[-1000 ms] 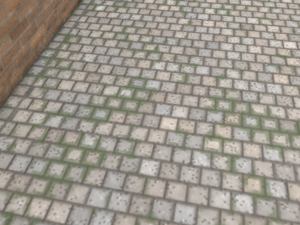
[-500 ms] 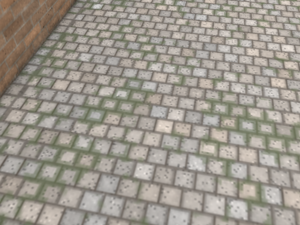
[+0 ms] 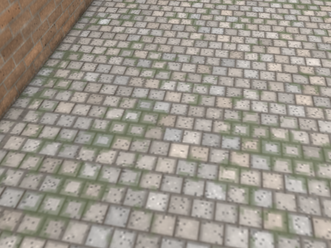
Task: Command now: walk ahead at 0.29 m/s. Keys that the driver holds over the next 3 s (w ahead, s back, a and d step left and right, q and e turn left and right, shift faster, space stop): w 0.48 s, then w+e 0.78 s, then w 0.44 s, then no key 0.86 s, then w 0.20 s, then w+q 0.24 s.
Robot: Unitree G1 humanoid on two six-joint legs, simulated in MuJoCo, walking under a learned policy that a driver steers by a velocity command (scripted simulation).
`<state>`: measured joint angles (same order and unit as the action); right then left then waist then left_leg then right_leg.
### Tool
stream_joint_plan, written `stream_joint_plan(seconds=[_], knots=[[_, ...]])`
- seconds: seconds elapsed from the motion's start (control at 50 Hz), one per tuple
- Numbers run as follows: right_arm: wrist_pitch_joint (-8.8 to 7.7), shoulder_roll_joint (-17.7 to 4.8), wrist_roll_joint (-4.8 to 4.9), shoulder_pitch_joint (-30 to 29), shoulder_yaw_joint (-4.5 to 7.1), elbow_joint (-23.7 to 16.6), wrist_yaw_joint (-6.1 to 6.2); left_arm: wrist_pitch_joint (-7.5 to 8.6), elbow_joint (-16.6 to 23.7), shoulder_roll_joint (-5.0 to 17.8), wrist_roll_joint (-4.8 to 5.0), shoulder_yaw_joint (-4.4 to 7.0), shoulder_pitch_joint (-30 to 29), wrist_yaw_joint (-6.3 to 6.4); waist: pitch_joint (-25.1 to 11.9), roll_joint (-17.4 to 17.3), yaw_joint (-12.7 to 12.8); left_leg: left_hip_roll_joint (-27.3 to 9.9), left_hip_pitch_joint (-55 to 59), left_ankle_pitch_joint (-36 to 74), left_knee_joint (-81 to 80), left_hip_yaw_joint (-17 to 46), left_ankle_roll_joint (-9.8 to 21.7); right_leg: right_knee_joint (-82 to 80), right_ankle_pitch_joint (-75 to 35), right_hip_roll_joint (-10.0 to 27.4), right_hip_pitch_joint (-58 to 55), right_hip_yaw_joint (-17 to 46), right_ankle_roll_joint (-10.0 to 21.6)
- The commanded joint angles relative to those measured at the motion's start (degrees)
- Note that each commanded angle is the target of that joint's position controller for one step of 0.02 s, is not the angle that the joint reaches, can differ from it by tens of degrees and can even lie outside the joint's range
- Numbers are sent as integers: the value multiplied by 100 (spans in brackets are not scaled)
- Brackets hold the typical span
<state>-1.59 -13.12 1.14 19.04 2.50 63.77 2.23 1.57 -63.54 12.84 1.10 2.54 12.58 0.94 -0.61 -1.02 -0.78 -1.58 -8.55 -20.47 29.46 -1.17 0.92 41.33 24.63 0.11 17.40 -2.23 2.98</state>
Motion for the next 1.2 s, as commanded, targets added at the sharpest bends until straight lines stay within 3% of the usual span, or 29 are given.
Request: stream_joint_plan(seconds=[0.02,0.06,0.08,0.1,0.12,0.14,0.18,0.22,0.32,0.44,0.48,0.52,0.54,0.56,0.58,0.6,0.64,0.68,0.76,0.88,0.98,1.04,1.08,1.1,1.12,1.14,1.16,1.18,1.2], knots=[[-140,-921,93,-409,173,-360,-45,255,335,294,88,53,-198,-85,1042,-755,298,-1433,-933,-1869,-1787,1786,903,-642,109,209,220,-45,225],[-140,-859,92,-604,161,-490,-86,267,-85,444,26,170,719,-74,731,-355,602,-714,-1604,-851,-814,866,592,-1455,-784,-109,-1431,-194,125],[-185,-570,24,-724,75,-585,-120,279,-225,776,-2,273,1476,-56,388,700,843,-199,-2203,-28,964,147,295,-2070,-469,764,-2225,1174,368],[-291,-281,28,-747,16,-832,-96,329,-303,1408,1,387,2177,-125,59,2115,956,439,-3410,-912,2686,-198,74,-3051,189,2014,-2930,3705,1203],[-370,-474,127,-880,66,-885,-109,442,-250,1024,-79,227,1886,-148,283,1331,719,150,-3894,-1164,3849,478,170,-3156,513,2355,-2655,4291,1430],[-433,-483,206,-889,68,-893,-168,520,-95,738,-71,137,1452,-153,585,864,507,-117,-4250,-625,4258,658,324,-3096,357,2215,-2498,3717,1266],[-496,-572,116,-906,128,-837,-206,549,112,599,-68,47,957,-212,689,448,285,-471,-4193,387,3896,523,424,-3169,-655,1756,-2214,2503,884],[-460,-581,56,-972,185,-839,-264,478,112,378,-114,-44,1092,-188,591,587,248,-564,-3709,820,3332,326,332,-3222,-1938,1378,-2006,1594,665],[-355,-175,13,-2075,51,-1269,-325,374,173,686,-145,-22,1368,0,780,484,410,-353,-3330,1691,1503,-57,5,-3491,-2754,1142,-1520,798,704],[-374,-350,74,-2845,10,-1643,-476,340,92,783,-19,84,1682,42,985,595,408,-163,-2801,2095,280,-112,245,-3498,-3057,1420,-1918,486,646],[-407,-568,65,-2542,102,-1633,-508,295,148,898,-33,144,1522,45,651,698,119,20,-2213,1827,160,-192,431,-2949,-4488,1509,-2274,368,526],[-406,-967,73,-1126,344,-1261,-446,207,231,883,-70,146,1346,35,-244,806,-635,367,-272,1656,153,-356,668,-1286,-6116,1263,-1998,241,327],[-387,-1283,35,-32,468,-1011,-376,200,378,773,-128,80,1233,10,-959,593,-1070,-346,1558,1451,315,432,928,283,-4933,1004,-753,192,156],[-367,-1764,-103,598,562,-865,-358,288,456,-89,-85,-134,2000,-50,-2072,-918,-656,-2014,3534,-136,-368,3302,1798,2664,-1201,-102,1364,113,-233],[-374,-1305,-92,457,403,-876,-373,442,377,168,52,-71,1753,-79,-2178,-972,-750,-2202,3220,-678,-1340,4500,1750,3602,681,-202,1861,1066,-116],[-416,-1027,-54,-145,313,-930,-367,512,610,591,230,76,1171,-72,-1109,-841,-585,-2051,2311,-642,-1479,3550,1399,3914,369,108,2363,1006,-23],[-518,-573,-103,-1029,185,-1034,-408,483,719,618,156,161,724,46,-205,-211,-169,-1673,474,404,-1797,1981,1024,3397,-593,662,1917,792,65],[-565,-318,-198,-1227,133,-943,-433,276,636,348,126,208,1048,69,-36,-453,172,-1322,-342,816,-2077,1030,823,2984,-907,891,1244,843,135],[-588,-580,-213,-997,194,-783,-293,67,915,332,84,278,565,86,370,-323,249,-1293,-563,1274,-2439,257,950,2444,-1501,961,1843,886,50],[-517,-830,-212,-529,221,-771,-81,175,1358,293,10,245,-550,-140,550,-48,-23,-1242,131,2013,-2470,-600,830,622,-2918,794,2339,509,-85],[-322,-996,-103,124,289,-671,-48,174,1877,185,14,129,-1478,-360,780,44,-343,-1521,1321,2781,-2007,-988,779,-260,-2468,646,2711,21,64],[-197,-1218,-50,-50,365,-812,-24,151,2077,431,39,222,-1300,-469,429,-293,-38,-1590,1620,5274,-1085,-1253,614,-410,-1629,192,1878,-459,332],[-112,-1351,-20,-275,395,-938,-1,137,1890,900,81,468,-97,-464,-293,-448,688,-1437,1320,6461,684,-1398,417,-675,-1503,-307,167,-650,656],[-134,-1304,-39,-311,364,-1028,0,109,1661,1342,82,693,855,-356,-803,-159,1137,-1209,231,5335,2234,-1412,151,-1021,-1711,-209,-1534,-76,926],[-269,-445,-239,62,132,-1321,-86,87,1590,1976,88,819,1088,-253,-1223,1343,618,-198,-2314,290,4386,-1201,-217,-1284,-1217,1292,-3460,2845,1794],[-573,-545,-31,-192,86,-1537,-177,169,1762,1834,-20,712,1214,-270,-2109,1143,642,458,-3322,-1387,5417,291,-204,-2347,-742,2036,-4235,5227,2409],[-750,-863,184,-895,178,-1725,-241,232,1732,1397,-87,588,1125,-274,-1514,735,829,106,-3950,-909,5399,662,-17,-2513,-1154,1839,-4029,4445,2002],[-829,-842,181,-1015,158,-1744,-242,289,1782,1135,-45,522,776,-262,-945,432,629,-174,-3917,-393,4922,645,106,-2445,-1661,1580,-3233,3527,1760],[-826,-855,44,-984,197,-1653,-196,315,1902,945,-28,464,287,-268,-596,53,332,-394,-3500,-88,4382,626,90,-2474,-2206,1323,-2319,2892,1566]])
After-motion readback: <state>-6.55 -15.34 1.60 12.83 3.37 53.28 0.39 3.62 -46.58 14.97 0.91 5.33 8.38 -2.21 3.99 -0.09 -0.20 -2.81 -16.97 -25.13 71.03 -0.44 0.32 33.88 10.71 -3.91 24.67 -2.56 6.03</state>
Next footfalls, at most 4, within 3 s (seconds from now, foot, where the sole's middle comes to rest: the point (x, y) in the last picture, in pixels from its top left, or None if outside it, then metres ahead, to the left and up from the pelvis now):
0.54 left None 0.42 0.12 -0.77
1.10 right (211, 214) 0.69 -0.16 -0.77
1.60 left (191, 142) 1.10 -0.10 -0.77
2.06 right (242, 140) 1.11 -0.37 -0.77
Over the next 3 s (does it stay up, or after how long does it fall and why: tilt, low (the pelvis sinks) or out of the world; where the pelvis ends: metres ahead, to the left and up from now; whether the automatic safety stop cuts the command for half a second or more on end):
stays up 1.15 -0.30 0.01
